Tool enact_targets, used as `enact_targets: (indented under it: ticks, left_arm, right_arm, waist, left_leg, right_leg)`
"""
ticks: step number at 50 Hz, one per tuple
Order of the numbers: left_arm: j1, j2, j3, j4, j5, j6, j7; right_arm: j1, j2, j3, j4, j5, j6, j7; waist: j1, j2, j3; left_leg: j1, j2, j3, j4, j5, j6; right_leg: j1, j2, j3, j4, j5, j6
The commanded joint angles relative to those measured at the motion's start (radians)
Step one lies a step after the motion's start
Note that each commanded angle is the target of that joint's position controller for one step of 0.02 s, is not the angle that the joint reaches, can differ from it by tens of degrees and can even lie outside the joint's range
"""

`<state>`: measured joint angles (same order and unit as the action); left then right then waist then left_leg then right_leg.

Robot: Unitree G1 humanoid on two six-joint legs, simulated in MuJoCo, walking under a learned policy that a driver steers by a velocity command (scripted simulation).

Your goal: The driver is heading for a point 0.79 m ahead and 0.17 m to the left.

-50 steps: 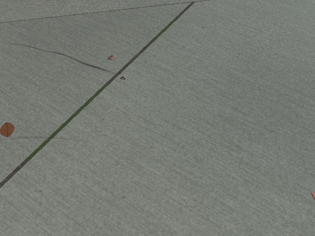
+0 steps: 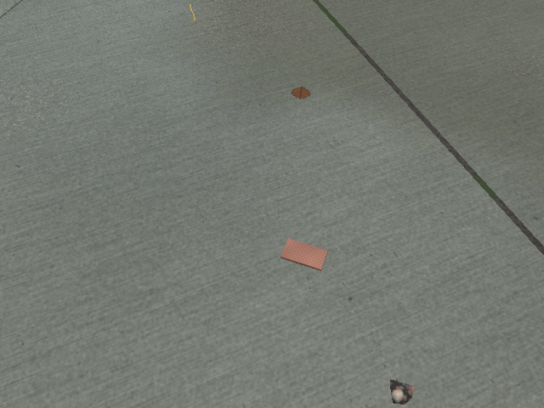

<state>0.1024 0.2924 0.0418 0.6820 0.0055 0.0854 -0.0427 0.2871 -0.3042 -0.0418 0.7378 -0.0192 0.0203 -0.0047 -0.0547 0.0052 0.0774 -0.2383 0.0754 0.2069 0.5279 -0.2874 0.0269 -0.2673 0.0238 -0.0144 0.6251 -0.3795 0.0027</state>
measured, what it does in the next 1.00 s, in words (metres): steps on the spot: right foot, then left foot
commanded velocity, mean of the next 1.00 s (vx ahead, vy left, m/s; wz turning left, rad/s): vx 0.00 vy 0.00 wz -0.09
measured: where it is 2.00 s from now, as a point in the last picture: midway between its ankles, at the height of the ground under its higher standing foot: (314, 357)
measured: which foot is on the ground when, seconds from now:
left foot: down 0.00-0.02, up 0.04-0.36, down 0.38-1.00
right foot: up 0.00-0.00, down 0.02-1.00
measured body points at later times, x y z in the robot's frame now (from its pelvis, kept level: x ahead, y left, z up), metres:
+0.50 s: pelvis -0.01 +0.00 +0.01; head +0.00 +0.01 +0.46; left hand +0.11 +0.24 -0.13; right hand +0.06 -0.26 -0.12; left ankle -0.01 +0.11 -0.74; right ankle -0.02 -0.10 -0.74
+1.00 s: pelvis +0.00 +0.02 +0.01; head +0.00 +0.03 +0.46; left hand +0.02 +0.27 -0.15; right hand +0.01 -0.22 -0.14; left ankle -0.01 +0.11 -0.74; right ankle -0.02 -0.10 -0.74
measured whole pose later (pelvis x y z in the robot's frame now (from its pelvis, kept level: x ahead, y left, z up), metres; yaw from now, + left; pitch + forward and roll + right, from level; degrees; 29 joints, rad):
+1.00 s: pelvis +0.00 +0.02 +0.01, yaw -3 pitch -1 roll +0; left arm 0.23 0.21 -0.01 1.15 0.01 0.01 0.04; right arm 0.26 -0.20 0.00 1.05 -0.01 0.00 -0.03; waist 0.00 -0.01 0.03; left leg -0.12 -0.03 0.02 0.38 -0.23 0.05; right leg -0.13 0.02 0.05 0.36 -0.20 0.01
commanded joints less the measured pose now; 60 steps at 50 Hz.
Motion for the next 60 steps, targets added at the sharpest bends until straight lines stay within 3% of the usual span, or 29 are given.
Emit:
enact_targets:
  ticks: [1, 2, 3, 4, 5, 7, 10, 12, 16, 18, 19, 20, 21, 22, 25, 28, 36, 50, 51, 52, 53, 54, 55, 57, 58, 60]
  left_arm:
    - [0.115, 0.121, 0.025, -0.02, 0.029, -0.036, 0.023]
    - [0.079, 0.237, 0.041, -0.053, 0.024, -0.046, 0.029]
    - [0.132, 0.205, 0.043, -0.032, 0.01, -0.05, 0.038]
    - [0.091, 0.154, 0.023, -0.02, 0.008, -0.052, 0.041]
    - [0.022, 0.107, 0.006, -0.02, 0.009, -0.051, 0.044]
    - [-0.022, 0.093, -0.002, -0.014, 0.01, -0.054, 0.057]
    - [0.007, 0.08, -0.011, 0.014, 0.01, -0.063, 0.055]
    - [0.017, 0.084, -0.011, 0.036, 0.014, -0.067, 0.053]
    - [0.02, 0.09, -0.01, 0.075, 0.018, -0.07, 0.053]
    - [0.004, 0.072, -0.017, 0.09, 0.006, -0.074, 0.06]
    - [0.026, 0.042, -0.027, 0.095, 0.006, -0.081, 0.06]
    - [0.086, 0.028, -0.025, 0.111, 0.002, -0.079, 0.054]
    - [0.072, 0.043, -0.026, 0.143, 0.013, -0.073, 0.056]
    - [0.054, 0.068, -0.018, 0.16, 0.01, -0.071, 0.057]
    - [0.065, 0.069, -0.013, 0.2, 0.009, -0.074, 0.055]
    - [0.087, 0.052, -0.017, 0.253, 0.006, -0.079, 0.063]
    - [0.122, 0.041, -0.022, 0.359, 0.006, -0.076, 0.073]
    - [0.164, 0.006, -0.036, 0.46, 0.004, -0.076, 0.085]
    - [0.183, 0.002, -0.035, 0.464, 0.006, -0.074, 0.085]
    - [0.177, 0.019, -0.026, 0.452, 0.013, -0.07, 0.08]
    - [0.121, 0.028, -0.02, 0.42, 0.03, -0.066, 0.069]
    - [0.041, 0.008, -0.023, 0.369, 0.04, -0.069, 0.053]
    - [-0.045, 0.003, -0.023, 0.32, 0.04, -0.079, 0.044]
    - [-0.005, -0.004, -0.014, 0.318, 0.034, -0.11, 0.024]
    - [0.025, 0.001, -0.009, 0.323, 0.03, -0.124, 0.015]
    - [0.029, -0.002, -0.001, 0.311, 0.021, -0.135, 0.005]
  right_arm:
    - [0.027, -0.127, -0.033, -0.037, 0.015, 0.001, 0.003]
    - [0.061, -0.011, -0.001, -0.093, 0.001, 0.002, 0.015]
    - [-0.011, -0.074, -0.013, -0.079, -0.003, 0.023, -0.002]
    - [-0.014, -0.086, -0.019, -0.074, 0.01, 0.035, -0.002]
    - [-0.007, -0.088, -0.022, -0.058, 0.017, 0.037, 0.001]
    - [0.036, -0.111, -0.032, -0.022, -0.001, 0.038, 0.002]
    - [0.043, -0.072, -0.023, -0.003, 0.005, 0.04, 0.005]
    - [0.014, -0.044, -0.013, -0.003, 0.006, 0.043, 0.002]
    - [0.015, -0.033, -0.009, 0.019, 0.011, 0.039, -0.014]
    - [0.045, -0.021, 0.0, 0.04, -0.001, 0.019, -0.022]
    - [0.051, -0.054, -0.002, 0.043, -0.014, 0.002, -0.027]
    - [-0.022, -0.125, -0.015, 0.041, -0.001, -0.005, -0.023]
    - [-0.056, -0.089, -0.011, 0.042, 0.007, -0.009, -0.011]
    - [-0.054, -0.055, -0.001, 0.047, 0.004, -0.013, -0.005]
    - [-0.027, -0.05, 0.003, 0.087, 0.008, -0.02, -0.016]
    - [-0.028, -0.044, 0.004, 0.112, 0.008, -0.021, -0.02]
    - [-0.035, -0.035, 0.011, 0.188, 0.008, -0.026, -0.025]
    - [0.007, 0.008, 0.031, 0.299, 0.009, -0.032, -0.032]
    - [0.034, -0.012, 0.022, 0.309, 0.008, -0.028, -0.03]
    - [0.059, -0.061, 0.002, 0.313, 0.006, -0.018, -0.027]
    - [0.116, -0.099, -0.015, 0.323, 0.003, -0.009, -0.022]
    - [0.154, -0.113, -0.027, 0.338, 0.004, -0.005, -0.021]
    - [0.159, -0.071, -0.021, 0.338, -0.001, -0.014, -0.019]
    - [0.1, -0.055, -0.025, 0.316, -0.006, -0.045, -0.015]
    - [0.078, -0.062, -0.03, 0.305, -0.002, -0.061, -0.014]
    - [0.038, -0.064, -0.034, 0.289, 0.008, -0.081, -0.015]
  waist:
    - [0.071, 0.025, -0.171]
    - [0.027, -0.284, -0.18]
    - [0.118, -0.169, -0.18]
    - [0.077, -0.146, -0.129]
    - [0.047, -0.144, -0.083]
    - [0.026, -0.182, -0.07]
    - [0.035, -0.13, -0.102]
    - [0.049, -0.138, -0.086]
    - [0.05, -0.135, -0.089]
    - [0.013, -0.075, -0.103]
    - [0.027, -0.015, -0.124]
    - [0.102, 0.099, -0.085]
    - [0.074, 0.098, -0.082]
    - [0.055, 0.069, -0.053]
    - [0.048, 0.085, -0.056]
    - [0.045, 0.033, -0.051]
    - [0.051, 0.003, -0.038]
    - [0.056, 0.007, -0.029]
    - [0.048, 0.028, -0.071]
    - [0.034, 0.081, -0.057]
    - [-0.002, 0.131, 0.004]
    - [-0.021, 0.192, 0.086]
    - [-0.035, 0.162, 0.151]
    - [0.027, 0.064, 0.074]
    - [0.044, 0.06, 0.028]
    - [0.065, 0.097, -0.003]
  left_leg:
    - [-0.039, 0.144, -0.119, 0.091, 0.362, 0.046]
    - [-0.28, -0.002, -0.034, 0.275, -0.256, -0.04]
    - [-0.241, -0.02, -0.166, 0.381, -0.337, -0.049]
    - [-0.233, -0.018, -0.199, 0.424, -0.289, -0.048]
    - [-0.217, -0.013, -0.213, 0.409, -0.221, -0.047]
    - [-0.186, -0.032, -0.19, 0.407, -0.137, -0.055]
    - [-0.133, -0.045, -0.193, 0.345, -0.131, -0.06]
    - [-0.101, -0.049, -0.192, 0.242, -0.133, -0.054]
    - [0.0, -0.072, -0.182, 0.044, -0.086, -0.032]
    - [0.16, -0.042, -0.216, -0.18, 0.152, -0.016]
    - [0.237, 0.055, -0.322, -0.215, 0.228, -0.003]
    - [0.138, 0.103, -0.369, -0.185, 0.274, 0.032]
    - [0.043, 0.1, -0.364, -0.192, 0.191, 0.043]
    - [0.022, 0.061, -0.333, -0.205, 0.139, 0.024]
    - [0.058, 0.03, -0.303, -0.21, 0.146, 0.01]
    - [0.084, 0.033, -0.305, -0.211, 0.144, 0.02]
    - [0.081, 0.031, -0.31, -0.23, 0.128, 0.031]
    - [0.08, 0.019, -0.304, -0.23, 0.176, 0.034]
    - [0.103, 0.003, -0.311, -0.246, -0.056, 0.047]
    - [0.101, 0.012, -0.367, -0.271, -0.371, 0.084]
    - [0.101, 0.093, -0.497, -0.351, -0.625, 0.141]
    - [0.085, 0.21, -0.637, -0.447, -0.74, 0.206]
    - [0.063, 0.275, -0.712, -0.497, -0.648, 0.243]
    - [0.136, 0.246, -0.636, -0.474, -0.435, 0.218]
    - [0.152, 0.214, -0.569, -0.464, -0.359, 0.199]
    - [0.09, 0.148, -0.454, -0.458, -0.288, 0.168]
  right_leg:
    - [0.271, -0.072, 0.114, -0.366, 0.227, -0.048]
    - [0.373, -0.39, 0.473, -0.332, 0.644, -0.154]
    - [0.249, -0.409, 0.396, -0.284, 0.753, -0.273]
    - [0.207, -0.346, 0.319, -0.293, 0.731, -0.272]
    - [0.154, -0.283, 0.252, -0.315, 0.66, -0.234]
    - [0.143, -0.206, 0.182, -0.313, 0.701, -0.198]
    - [0.15, -0.203, 0.17, -0.302, 0.687, -0.201]
    - [0.136, -0.199, 0.185, -0.302, 0.594, -0.199]
    - [0.101, -0.202, 0.238, -0.278, 0.497, -0.195]
    - [0.024, -0.174, 0.238, -0.255, 0.387, -0.131]
    - [-0.025, -0.139, 0.221, -0.23, 0.304, -0.087]
    - [0.007, -0.044, 0.148, -0.267, 0.2, -0.064]
    - [0.117, -0.041, 0.132, -0.28, 0.203, -0.052]
    - [0.125, -0.047, 0.145, -0.274, 0.227, -0.054]
    - [0.124, -0.068, 0.154, -0.271, 0.289, -0.054]
    - [0.104, -0.066, 0.152, -0.292, 0.28, -0.041]
    - [0.114, -0.074, 0.147, -0.307, 0.291, -0.028]
    - [0.123, -0.087, 0.134, -0.3, 0.31, -0.023]
    - [0.116, -0.051, 0.1, -0.261, 0.146, -0.034]
    - [0.037, 0.004, 0.049, -0.164, -0.091, -0.05]
    - [-0.108, 0.031, 0.011, -0.049, -0.199, -0.055]
    - [-0.236, 0.008, -0.042, 0.092, -0.151, -0.055]
    - [-0.336, -0.048, -0.009, 0.219, -0.091, -0.052]
    - [-0.379, -0.089, 0.023, 0.272, 0.011, -0.045]
    - [-0.345, -0.089, 0.009, 0.245, 0.037, -0.043]
    - [-0.222, -0.069, -0.025, 0.139, 0.063, -0.04]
